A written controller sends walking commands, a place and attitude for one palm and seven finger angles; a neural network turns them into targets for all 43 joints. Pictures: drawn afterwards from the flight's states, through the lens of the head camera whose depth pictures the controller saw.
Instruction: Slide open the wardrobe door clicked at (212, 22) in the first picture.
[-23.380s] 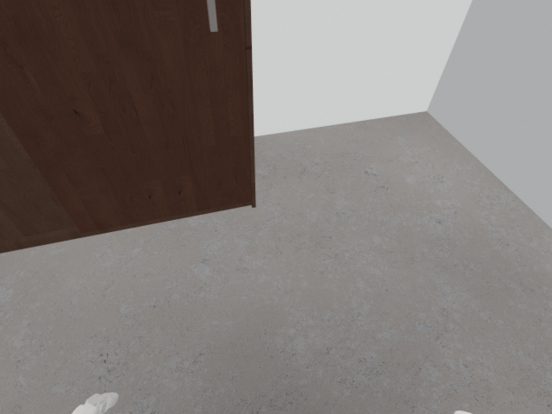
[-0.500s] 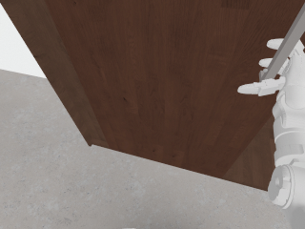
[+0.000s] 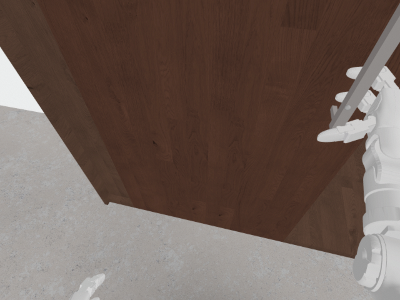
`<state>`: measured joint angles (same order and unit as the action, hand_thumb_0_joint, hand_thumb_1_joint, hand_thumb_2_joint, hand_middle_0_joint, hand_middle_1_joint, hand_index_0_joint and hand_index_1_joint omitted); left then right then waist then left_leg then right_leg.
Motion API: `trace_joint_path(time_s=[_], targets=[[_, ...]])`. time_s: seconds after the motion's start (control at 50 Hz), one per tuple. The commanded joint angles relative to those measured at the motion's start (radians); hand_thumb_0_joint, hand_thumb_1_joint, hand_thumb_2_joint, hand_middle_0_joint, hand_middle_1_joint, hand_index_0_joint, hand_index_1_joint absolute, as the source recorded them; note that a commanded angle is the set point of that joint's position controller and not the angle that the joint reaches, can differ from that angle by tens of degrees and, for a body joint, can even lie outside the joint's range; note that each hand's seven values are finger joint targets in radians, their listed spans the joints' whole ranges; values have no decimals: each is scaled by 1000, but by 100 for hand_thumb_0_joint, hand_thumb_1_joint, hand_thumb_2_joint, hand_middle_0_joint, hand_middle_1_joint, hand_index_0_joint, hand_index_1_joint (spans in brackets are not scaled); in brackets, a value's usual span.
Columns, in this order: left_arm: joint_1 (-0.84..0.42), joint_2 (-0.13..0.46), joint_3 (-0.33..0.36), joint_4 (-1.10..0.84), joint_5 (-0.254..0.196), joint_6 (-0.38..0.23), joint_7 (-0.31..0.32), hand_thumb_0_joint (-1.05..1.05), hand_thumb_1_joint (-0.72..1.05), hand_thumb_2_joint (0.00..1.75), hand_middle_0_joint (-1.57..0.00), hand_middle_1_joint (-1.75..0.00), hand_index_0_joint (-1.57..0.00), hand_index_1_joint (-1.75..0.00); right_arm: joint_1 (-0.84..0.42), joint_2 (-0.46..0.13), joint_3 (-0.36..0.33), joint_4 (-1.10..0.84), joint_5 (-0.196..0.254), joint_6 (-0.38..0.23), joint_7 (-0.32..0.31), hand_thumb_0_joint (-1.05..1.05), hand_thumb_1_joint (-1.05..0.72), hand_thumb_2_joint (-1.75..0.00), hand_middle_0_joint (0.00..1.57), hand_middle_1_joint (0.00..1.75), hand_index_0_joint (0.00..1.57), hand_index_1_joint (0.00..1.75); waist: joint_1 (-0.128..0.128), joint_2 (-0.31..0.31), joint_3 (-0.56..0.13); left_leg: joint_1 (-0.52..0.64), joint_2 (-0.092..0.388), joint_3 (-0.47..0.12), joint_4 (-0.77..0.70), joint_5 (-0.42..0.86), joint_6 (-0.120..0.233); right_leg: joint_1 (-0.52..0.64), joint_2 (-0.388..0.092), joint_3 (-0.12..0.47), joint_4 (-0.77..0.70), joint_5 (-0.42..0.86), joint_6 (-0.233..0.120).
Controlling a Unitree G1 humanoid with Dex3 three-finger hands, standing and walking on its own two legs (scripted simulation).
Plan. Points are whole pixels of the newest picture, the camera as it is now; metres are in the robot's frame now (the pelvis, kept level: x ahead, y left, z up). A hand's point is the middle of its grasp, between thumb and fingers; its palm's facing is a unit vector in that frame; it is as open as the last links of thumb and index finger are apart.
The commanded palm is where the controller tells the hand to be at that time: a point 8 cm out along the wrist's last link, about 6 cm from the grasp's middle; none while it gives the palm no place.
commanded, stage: slip the hand off the handle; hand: right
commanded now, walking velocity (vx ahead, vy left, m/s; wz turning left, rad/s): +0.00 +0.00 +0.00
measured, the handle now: (366, 65) +0.49 -0.23 +0.24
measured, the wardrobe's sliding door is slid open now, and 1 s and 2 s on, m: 0.57 0.57 0.57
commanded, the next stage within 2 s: draw the hand back to the body in 0.94 s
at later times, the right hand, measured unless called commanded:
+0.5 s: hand (385, 130) +0.40 -0.27 +0.17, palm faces +0.17 +0.98 -0.08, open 14.7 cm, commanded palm +0.36 -0.32 +0.18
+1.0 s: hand out of the picture +0.30 -0.26 +0.17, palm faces +0.25 +0.96 -0.11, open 14.7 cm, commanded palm +0.28 -0.30 +0.18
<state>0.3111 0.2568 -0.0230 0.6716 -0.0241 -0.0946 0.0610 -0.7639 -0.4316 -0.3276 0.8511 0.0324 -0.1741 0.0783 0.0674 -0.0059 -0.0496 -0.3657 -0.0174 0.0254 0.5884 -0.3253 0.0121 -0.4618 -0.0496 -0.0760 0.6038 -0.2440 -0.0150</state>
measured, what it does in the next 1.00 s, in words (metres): stands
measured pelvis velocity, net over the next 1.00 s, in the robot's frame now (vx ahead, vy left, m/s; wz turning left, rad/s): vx -0.01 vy -0.01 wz -0.05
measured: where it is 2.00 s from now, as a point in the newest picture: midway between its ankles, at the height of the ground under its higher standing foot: outside the picture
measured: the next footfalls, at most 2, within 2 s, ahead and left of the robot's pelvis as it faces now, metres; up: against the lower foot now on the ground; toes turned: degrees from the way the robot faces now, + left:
none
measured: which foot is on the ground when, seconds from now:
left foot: down 0.00-1.00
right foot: down 0.00-1.00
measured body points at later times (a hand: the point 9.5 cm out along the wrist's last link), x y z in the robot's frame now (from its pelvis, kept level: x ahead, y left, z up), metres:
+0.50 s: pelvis +0.01 -0.01 +0.00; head +0.03 -0.01 +0.45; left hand +0.10 +0.27 -0.11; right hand +0.39 -0.32 +0.18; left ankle -0.02 +0.11 -0.73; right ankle +0.04 -0.11 -0.73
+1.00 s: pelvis -0.01 -0.01 +0.00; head -0.03 +0.00 +0.45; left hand +0.19 +0.21 -0.07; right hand +0.28 -0.31 +0.18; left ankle -0.02 +0.11 -0.73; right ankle +0.04 -0.11 -0.73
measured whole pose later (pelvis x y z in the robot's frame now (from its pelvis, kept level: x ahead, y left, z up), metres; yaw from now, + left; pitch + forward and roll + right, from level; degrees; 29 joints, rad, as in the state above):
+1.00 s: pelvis -0.01 -0.01 +0.00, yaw -3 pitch +0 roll +1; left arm 0.19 0.24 -0.06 0.64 -0.05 -0.15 0.10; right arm -0.21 -0.33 -0.27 0.15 0.18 0.03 0.11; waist -0.06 -0.03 -0.05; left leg -0.22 0.01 0.06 0.55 -0.32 0.00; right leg -0.34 -0.02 -0.04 0.57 -0.22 -0.02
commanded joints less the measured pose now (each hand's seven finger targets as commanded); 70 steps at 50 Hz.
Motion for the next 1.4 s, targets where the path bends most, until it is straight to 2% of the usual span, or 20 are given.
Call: trace_joint_path(time_s=[0.0, 0.08, 0.16, 0.22, 0.3, 0.34, 0.4, 0.5, 0.54, 0.62, 0.68, 0.76, 0.82, 0.92, 1.04, 1.06, 1.08, 1.16, 1.28, 1.38], targets=[[61, 156, 63, -97, -9, -23, 25, 0, 90, 90, -20, -30, -20, -30, -425, -402, -151, -194, 30, -50, -40, 0, 55, -20, 25, 115, 25, 115, -28, 24, -298, 63, 5, -29, -87, 314, -6, 201, 36, 41, -32, 197, -44], [58, 156, 66, -110, -10, -12, 24, 0, 90, 90, -20, -30, -20, -30, -339, -438, -191, -239, 37, -51, -10, 0, 55, -20, 25, 115, 25, 115, -53, -3, -340, 104, 5, -32, -72, 391, -7, 209, 38, 32, -32, 250, -40], [67, 165, 69, -106, -16, -5, 27, 0, 90, 90, -20, -30, -20, -30, -355, -467, -183, -237, 34, -54, 36, 0, 55, -20, 25, 115, 25, 115, -26, -7, -300, 75, 6, -39, -80, 385, -15, 195, 37, 31, -28, 225, -47], [75, 171, 74, -99, -18, -5, 31, 0, 90, 90, -20, -30, -20, -30, -391, -460, -159, -280, 48, -75, 87, 0, 55, -20, 25, 115, 25, 115, -6, -67, -342, 55, 1, -45, -78, 412, -14, 244, 39, 33, -12, 259, -50], [64, 159, 77, -113, -31, -20, 32, 0, 90, 90, -20, -30, -20, -30, -307, -243, -1, -346, 121, -79, 172, 0, 55, -20, 25, 115, 25, 115, 6, -112, -337, -16, -15, -15, -88, 349, 1, 343, 33, 55, -5, 282, -48], [61, 170, 82, -109, -30, -22, 32, 0, 90, 90, -20, -30, -20, -30, -218, -260, -34, -368, 146, -52, 183, 0, 55, -20, 25, 115, 25, 115, -18, -107, -342, -30, -18, -6, -88, 330, 5, 371, 27, 77, -11, 293, -42], [37, 172, 78, -123, -35, -29, 37, 0, 90, 90, -20, -30, -20, -30, -133, -263, -76, -410, 184, -11, 167, 0, 55, -20, 25, 115, 25, 115, -42, -28, -286, -6, -15, 5, -97, 309, 5, 315, 32, 79, -28, 256, -45], [-20, 163, 69, -160, -26, -43, 27, 0, 90, 90, -20, -30, -20, -30, -49, -362, -189, -612, 148, 11, 68, 0, 55, -20, 25, 115, 25, 115, -95, -50, -305, 48, -12, 5, -72, 310, 9, 292, 35, 76, -41, 272, -41], [-46, 142, 62, -170, -19, -50, 18, 0, 90, 90, -20, -30, -20, -30, -13, -296, -145, -687, 123, 4, 40, 0, 55, -20, 25, 115, 25, 115, -92, -85, -314, 36, -13, 8, -64, 305, 10, 327, 30, 79, -45, 292, -35], [-84, 136, 55, -178, -17, -64, 19, 0, 90, 90, -20, -30, -20, -30, 44, -273, -129, -805, 124, 1, 29, 0, 55, -20, 25, 115, 25, 115, -91, -110, -322, 42, -18, 12, -66, 295, 11, 358, 20, 82, -48, 303, -28], [-119, 127, 46, -182, -26, -74, 28, 0, 90, 90, -20, -30, -20, -30, 103, -162, -44, -811, 147, 52, 55, 0, 55, -20, 25, 115, 25, 115, -80, -98, -247, 10, -17, 24, -87, 236, 10, 356, 15, 95, -73, 239, -20], [-145, 126, 35, -178, -35, -82, 43, 0, 90, 90, -20, -30, -20, -30, 169, -112, -7, -808, 167, 137, 66, 0, 55, -20, 25, 115, 25, 115, -83, -44, -171, 4, -11, 29, -116, 190, 9, 329, 18, 108, -100, 158, -20], [-168, 123, 26, -177, -38, -83, 54, 0, 90, 90, -20, -30, -20, -30, 156, -117, -4, -846, 168, 167, 60, 0, 55, -20, 25, 115, 25, 115, -79, -30, -145, 1, -5, 24, -139, 144, 7, 317, 24, 106, -115, 97, -22], [-199, 110, 17, -179, -24, -106, 55, 0, 90, 90, -20, -30, -20, -30, 163, -133, -22, -974, 155, 122, 24, 0, 55, -20, 25, 115, 25, 115, -96, -49, -214, 37, -5, 20, -136, 130, 11, 359, 28, 111, -119, 98, -21], [-210, 107, 6, -138, -19, -118, 69, 0, 90, 90, -20, -30, -20, -30, 96, -161, -31, -875, 143, 99, 13, 0, 55, -20, 25, 115, 25, 115, -81, -61, -150, 18, 1, 6, -167, 46, 8, 321, 36, 105, -139, -10, -18], [-236, 135, -3, -137, -43, -121, 84, 0, 90, 90, -20, -30, -20, -30, 140, -154, -57, -718, 283, 213, 104, 0, 55, -20, 25, 115, 25, 115, -91, -28, -170, 95, 9, -4, -190, 53, 14, 309, 40, 111, -159, -38, -20], [-255, 131, -10, -153, -54, -124, 98, 0, 90, 90, -20, -30, -20, -30, 94, -203, -79, -771, 309, 274, 158, 0, 55, -20, 25, 115, 25, 115, -107, -54, -184, 131, 18, -14, -206, 68, 12, 314, 45, 105, -162, -20, -24], [-271, 107, -15, -201, -54, -135, 90, 0, 90, 90, -20, -30, -20, -30, 185, -252, -134, -876, 284, 355, 197, 0, 55, -20, 25, 115, 25, 115, -142, -110, -225, 158, 21, -6, -194, 185, 12, 350, 49, 93, -154, 119, -26], [-249, 117, 3, -215, -58, -150, 51, 0, 90, 90, -20, -30, -20, -30, 409, -157, -143, -911, 332, 303, 194, 0, 55, -20, 25, 115, 25, 115, -128, 60, -111, 95, 8, -1, -198, 169, -10, 312, 38, 81, -144, 90, -27], [-254, 119, 7, -219, -59, -153, 59, 0, 90, 90, -20, -30, -20, -30, 409, -194, -157, -1009, 318, 327, 197, 0, 55, -20, 25, 115, 25, 115, -125, -42, -97, 68, 18, -26, -205, 118, -15, 317, 42, 75, -135, 60, -27]])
